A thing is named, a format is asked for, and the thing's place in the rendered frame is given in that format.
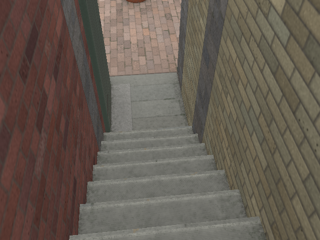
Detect stairs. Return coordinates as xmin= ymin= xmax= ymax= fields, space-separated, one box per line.
xmin=70 ymin=127 xmax=267 ymax=240

